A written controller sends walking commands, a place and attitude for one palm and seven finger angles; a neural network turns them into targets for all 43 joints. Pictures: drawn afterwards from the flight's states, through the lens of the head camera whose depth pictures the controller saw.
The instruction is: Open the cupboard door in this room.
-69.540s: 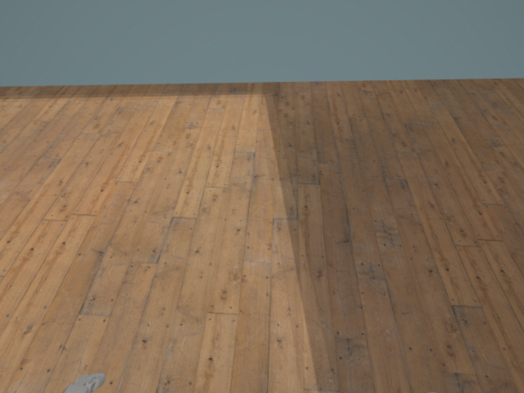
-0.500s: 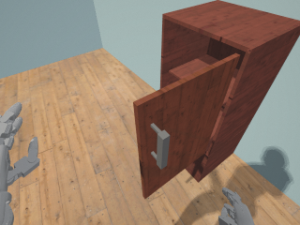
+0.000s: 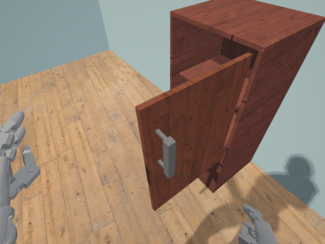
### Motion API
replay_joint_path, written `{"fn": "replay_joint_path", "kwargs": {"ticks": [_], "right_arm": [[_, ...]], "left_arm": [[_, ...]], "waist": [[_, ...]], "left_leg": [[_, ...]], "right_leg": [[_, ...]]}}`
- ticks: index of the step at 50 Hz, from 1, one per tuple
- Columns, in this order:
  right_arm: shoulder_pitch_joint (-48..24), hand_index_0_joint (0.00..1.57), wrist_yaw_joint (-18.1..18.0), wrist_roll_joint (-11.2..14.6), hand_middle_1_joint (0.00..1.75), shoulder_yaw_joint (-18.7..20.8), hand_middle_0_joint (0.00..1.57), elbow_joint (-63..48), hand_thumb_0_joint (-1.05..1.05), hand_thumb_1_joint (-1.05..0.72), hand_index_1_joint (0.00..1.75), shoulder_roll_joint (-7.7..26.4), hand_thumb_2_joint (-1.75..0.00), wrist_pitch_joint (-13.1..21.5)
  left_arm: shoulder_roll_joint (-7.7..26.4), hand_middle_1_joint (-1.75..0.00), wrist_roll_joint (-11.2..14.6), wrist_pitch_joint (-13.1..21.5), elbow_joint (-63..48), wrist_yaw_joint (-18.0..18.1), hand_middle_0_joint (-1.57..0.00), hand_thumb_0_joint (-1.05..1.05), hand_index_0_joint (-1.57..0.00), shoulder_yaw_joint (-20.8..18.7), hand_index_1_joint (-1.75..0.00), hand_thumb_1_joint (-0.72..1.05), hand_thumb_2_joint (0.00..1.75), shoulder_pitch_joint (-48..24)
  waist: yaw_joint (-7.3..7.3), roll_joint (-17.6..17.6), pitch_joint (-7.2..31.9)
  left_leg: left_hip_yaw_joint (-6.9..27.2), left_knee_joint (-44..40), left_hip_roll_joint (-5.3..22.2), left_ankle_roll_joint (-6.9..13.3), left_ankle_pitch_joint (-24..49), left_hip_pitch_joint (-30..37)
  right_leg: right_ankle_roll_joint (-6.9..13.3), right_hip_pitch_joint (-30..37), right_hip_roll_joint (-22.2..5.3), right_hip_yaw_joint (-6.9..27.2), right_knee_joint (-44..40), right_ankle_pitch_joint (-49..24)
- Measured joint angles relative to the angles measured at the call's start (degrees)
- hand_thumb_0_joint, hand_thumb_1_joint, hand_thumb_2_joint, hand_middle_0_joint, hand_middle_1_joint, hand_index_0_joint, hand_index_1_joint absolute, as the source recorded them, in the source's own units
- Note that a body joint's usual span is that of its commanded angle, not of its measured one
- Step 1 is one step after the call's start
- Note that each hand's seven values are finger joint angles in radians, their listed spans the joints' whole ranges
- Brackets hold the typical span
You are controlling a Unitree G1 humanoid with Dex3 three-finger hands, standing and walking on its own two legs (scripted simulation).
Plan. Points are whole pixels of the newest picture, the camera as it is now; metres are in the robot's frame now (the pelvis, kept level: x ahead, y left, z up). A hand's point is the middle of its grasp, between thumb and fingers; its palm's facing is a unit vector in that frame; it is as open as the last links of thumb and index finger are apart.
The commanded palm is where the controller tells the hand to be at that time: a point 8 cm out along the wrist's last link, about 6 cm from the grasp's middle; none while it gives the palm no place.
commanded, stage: step back with the hand held close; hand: left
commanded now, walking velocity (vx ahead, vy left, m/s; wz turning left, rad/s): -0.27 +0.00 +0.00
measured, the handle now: (164, 154) +0.35 +0.05 +0.02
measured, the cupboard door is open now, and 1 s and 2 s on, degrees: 90 90 90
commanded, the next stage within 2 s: stop stepping back and stand still in 1.12 s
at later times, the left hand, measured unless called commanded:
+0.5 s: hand (13, 196) +0.15 +0.29 +0.15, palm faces +0.39 -0.76 -0.51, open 7.4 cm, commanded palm +0.09 +0.32 +0.17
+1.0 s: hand out of the picture +0.06 +0.30 +0.17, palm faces +0.48 -0.74 -0.47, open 7.4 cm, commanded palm +0.00 +0.33 +0.17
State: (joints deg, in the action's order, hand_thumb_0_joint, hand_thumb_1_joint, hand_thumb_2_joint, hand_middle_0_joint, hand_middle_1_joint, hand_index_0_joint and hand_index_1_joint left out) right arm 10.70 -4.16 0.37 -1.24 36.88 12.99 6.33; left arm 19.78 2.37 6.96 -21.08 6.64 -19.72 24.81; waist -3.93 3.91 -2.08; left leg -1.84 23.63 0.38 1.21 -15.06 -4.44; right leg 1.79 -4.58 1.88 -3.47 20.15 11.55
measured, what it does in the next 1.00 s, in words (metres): walks backwards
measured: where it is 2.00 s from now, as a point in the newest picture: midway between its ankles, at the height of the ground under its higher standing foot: outside the picture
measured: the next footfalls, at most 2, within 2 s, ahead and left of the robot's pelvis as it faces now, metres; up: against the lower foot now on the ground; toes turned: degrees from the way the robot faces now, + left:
right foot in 1.18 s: -0.33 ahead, -0.11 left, +0.00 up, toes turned -4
left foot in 1.34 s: -0.06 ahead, +0.08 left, +0.00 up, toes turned -3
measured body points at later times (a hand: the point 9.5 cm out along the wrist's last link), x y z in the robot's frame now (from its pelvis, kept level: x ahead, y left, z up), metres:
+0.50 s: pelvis -0.06 +0.02 -0.01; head -0.04 +0.03 +0.44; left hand +0.12 +0.32 +0.18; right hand +0.12 -0.22 -0.08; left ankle -0.02 +0.10 -0.74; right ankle +0.00 -0.10 -0.74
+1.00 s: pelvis -0.14 +0.02 -0.01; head -0.12 +0.06 +0.43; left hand +0.03 +0.34 +0.19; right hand +0.04 -0.21 -0.08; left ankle -0.02 +0.10 -0.74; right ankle -0.21 -0.11 -0.67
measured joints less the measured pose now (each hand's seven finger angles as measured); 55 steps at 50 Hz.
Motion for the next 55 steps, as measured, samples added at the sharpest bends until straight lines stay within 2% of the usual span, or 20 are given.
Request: {"fn": "replay_joint_path", "kwargs": {"ticks": [3,6,11,15,21,25,29,34,38,40,42,44,46,48,50,53,55], "right_arm": [[-1.0,0.2,0.3,-0.1,0.3,-0.1,0.2,-1.1,0.01,-0.91,0.3,0.1,-0.9,-1.0],[-1.6,0.2,0.3,-0.2,0.3,0.4,0.2,-2.3,0.01,-0.91,0.3,0.6,-0.9,-1.8],[-1.8,0.2,-0.4,0.2,0.3,1.8,0.2,-3.4,0.01,-0.91,0.3,1.4,-0.9,-3.6],[-1.5,0.2,-0.9,0.5,0.3,2.5,0.2,-4.0,0.01,-0.91,0.3,1.2,-0.9,-4.6],[-0.7,0.2,-1.3,0.4,0.3,2.3,0.2,-5.0,0.01,-0.91,0.3,0.7,-0.9,-4.6],[0.2,0.2,-1.3,-0.2,0.3,1.7,0.2,-6.0,0.01,-0.91,0.3,0.3,-0.9,-3.7],[1.7,0.2,-1.4,-1.2,0.3,1.3,0.2,-6.1,0.01,-0.91,0.3,-0.5,-0.9,-2.6],[2.0,0.21,-0.7,-0.9,0.3,0.9,0.2,-4.5,0.01,-0.9,0.3,-1.3,-0.9,-1.7],[1.9,0.21,0.1,-0.6,0.3,0.9,0.2,-2.9,0.01,-0.9,0.3,-1.3,-0.9,-1.3],[1.4,0.21,0.2,-0.6,0.3,0.9,0.21,-2.3,0.01,-0.9,0.3,-1.0,-0.9,-1.3],[1.0,0.21,0.1,-0.4,0.3,0.9,0.21,-2.4,0.01,-0.9,0.3,-0.7,-0.9,-1.3],[0.6,0.21,-0.3,-0.5,0.3,1.3,0.2,-2.8,0.01,-0.9,0.3,-0.6,-0.9,-1.0],[0.5,0.21,-0.4,-0.9,0.3,1.9,0.2,-2.4,0.02,-0.91,0.3,-1.2,-0.9,-0.4],[0.9,0.2,0.0,-1.0,0.3,2.2,0.2,-1.7,0.02,-0.91,0.3,-2.1,-0.9,0.3],[1.1,0.2,0.3,-1.0,0.3,1.8,0.2,-1.1,0.02,-0.91,0.3,-2.9,-0.9,1.1],[0.5,0.2,0.8,-1.2,0.3,1.0,0.2,-0.5,0.02,-0.91,0.3,-3.9,-0.9,2.1],[-0.7,0.2,1.0,-1.4,0.3,0.5,0.2,-0.5,0.01,-0.91,0.3,-4.1,-0.9,2.7]], "left_arm": [[0.7,-0.3,0.0,1.7,-0.2,0.0,-0.21,0.01,-0.21,-2.0,-0.3,0.89,0.9,0.8],[1.0,-0.3,-0.1,2.2,-1.7,-0.1,-0.21,0.01,-0.21,-1.9,-0.3,0.9,0.9,3.1],[2.2,-0.3,-0.2,1.9,-4.5,-0.4,-0.21,0.01,-0.21,-0.4,-0.3,0.89,0.9,6.6],[4.2,-0.3,-0.2,1.9,-6.2,0.2,-0.21,0.01,-0.21,-1.6,-0.3,0.89,0.9,7.7],[5.5,-0.3,-0.4,2.4,-7.8,1.4,-0.21,0.01,-0.21,-4.1,-0.3,0.89,0.9,7.4],[4.7,-0.3,-1.5,3.0,-8.3,2.0,-0.21,0.01,-0.21,-4.6,-0.3,0.89,0.9,7.1],[3.5,-0.3,-3.1,3.5,-8.6,2.7,-0.21,0.01,-0.21,-4.5,-0.3,0.89,0.9,5.8],[1.8,-0.3,-3.4,4.7,-8.6,2.9,-0.21,0.01,-0.21,-5.2,-0.3,0.89,0.9,5.0],[1.7,-0.3,-2.5,5.4,-9.4,2.9,-0.21,0.01,-0.21,-4.4,-0.3,0.89,0.9,4.2],[2.3,-0.3,-2.2,5.8,-10.1,2.9,-0.21,0.01,-0.21,-4.0,-0.3,0.89,0.9,3.5],[3.5,-0.3,-1.9,6.2,-10.8,2.8,-0.21,0.01,-0.21,-4.4,-0.3,0.89,0.9,3.5],[4.9,-0.3,-2.1,6.6,-10.8,2.5,-0.21,0.01,-0.21,-5.4,-0.3,0.89,0.9,3.5],[5.9,-0.3,-2.5,6.7,-9.7,2.2,-0.21,0.01,-0.21,-6.5,-0.3,0.89,0.9,3.5],[6.3,-0.3,-2.3,6.3,-9.5,2.2,-0.21,0.01,-0.21,-7.4,-0.3,0.89,0.9,4.0],[6.1,-0.3,-1.6,6.0,-10.4,2.8,-0.21,0.01,-0.21,-8.1,-0.3,0.89,0.9,5.1],[4.8,-0.3,-0.3,5.3,-11.8,3.4,-0.21,0.01,-0.21,-7.4,-0.3,0.89,0.9,5.9],[3.8,-0.3,0.1,4.8,-12.0,3.3,-0.21,0.01,-0.21,-5.9,-0.3,0.89,0.9,4.9]], "waist": [[1.17,0.0,0.2],[2.1,-0.1,0.1],[3.08,-0.8,-0.1],[3.53,-2.1,-0.3],[3.53,-3.9,-0.3],[3.19,-4.5,-0.6],[3.39,-4.6,-0.8],[2.64,-4.0,-0.9],[2.94,-4.4,-0.5],[3.44,-4.9,-0.8],[3.86,-5.4,-1.2],[4.24,-5.1,-1.9],[4.5,-4.3,-1.9],[4.19,-3.8,-0.7],[3.1,-4.2,1.0],[1.85,-5.1,3.1],[1.53,-5.2,3.5]], "left_leg": [[-0.1,1.1,0.4,0.0,0.0,-3.0],[-0.7,1.7,0.4,0.1,0.3,-5.4],[-1.6,2.7,-0.1,0.5,0.6,-8.0],[-2.0,4.0,-0.5,0.9,0.7,-9.6],[-2.3,5.6,-1.2,1.8,1.6,-11.8],[-2.4,7.4,-1.8,2.5,1.9,-13.5],[-1.0,10.3,-2.7,2.8,1.8,-15.6],[-0.1,13.6,-2.1,2.3,0.4,-17.9],[0.6,16.1,-2.1,0.5,-5.2,-20.1],[0.8,15.6,-2.2,0.3,-3.7,-20.6],[0.4,13.8,-2.1,1.5,2.4,-20.8],[0.3,13.7,-1.6,2.9,6.0,-21.3],[1.0,12.6,-1.0,3.3,6.0,-21.3],[1.5,9.8,-0.1,3.0,7.6,-21.4],[0.9,6.3,0.9,2.5,10.0,-21.5],[-0.3,0.7,2.1,1.7,13.9,-22.1],[-0.7,-3.0,2.7,1.2,16.9,-22.8]], "right_leg": [[0.1,-2.7,0.3,0.1,0.1,-0.7],[0.0,-5.3,0.3,0.6,0.8,-1.1],[-0.5,-8.7,-0.3,1.5,3.0,-1.1],[-0.9,-10.6,-0.8,1.8,4.9,-1.1],[-1.5,-12.9,-1.6,2.0,6.7,-1.9],[-2.0,-14.9,-2.1,2.4,9.5,-1.8],[-2.5,-15.8,-1.5,4.7,13.5,0.9],[-2.1,-16.9,-0.7,4.5,15.1,0.9],[-1.8,-17.6,-0.6,3.9,13.7,-0.8],[-2.0,-18.0,-0.8,3.7,13.3,-1.6],[-2.4,-18.8,-0.8,3.8,13.7,-1.9],[-2.8,-20.5,0.3,4.6,19.3,2.8],[-3.0,-21.4,2.4,5.6,31.1,8.1],[-2.9,-19.7,3.8,5.5,38.3,11.4],[-2.8,-16.3,3.5,4.8,38.9,13.8],[-2.3,-9.9,2.4,3.9,31.6,17.5],[-1.7,-5.8,2.1,3.3,24.4,18.9]]}}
